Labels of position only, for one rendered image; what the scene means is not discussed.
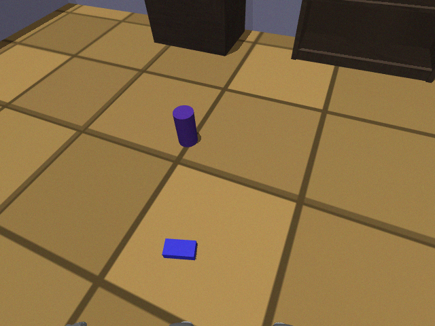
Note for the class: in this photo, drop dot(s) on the bookshelf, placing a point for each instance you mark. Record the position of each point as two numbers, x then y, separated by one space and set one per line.
392 37

